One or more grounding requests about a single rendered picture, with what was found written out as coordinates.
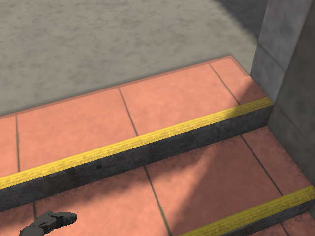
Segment stairs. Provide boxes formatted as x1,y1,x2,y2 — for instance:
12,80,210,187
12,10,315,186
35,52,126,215
0,104,315,236

